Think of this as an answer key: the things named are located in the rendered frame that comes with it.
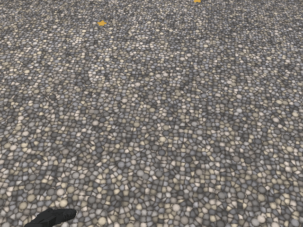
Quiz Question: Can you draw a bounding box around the left robot hand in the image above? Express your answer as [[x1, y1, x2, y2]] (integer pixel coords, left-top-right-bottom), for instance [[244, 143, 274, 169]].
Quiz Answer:
[[24, 208, 77, 227]]

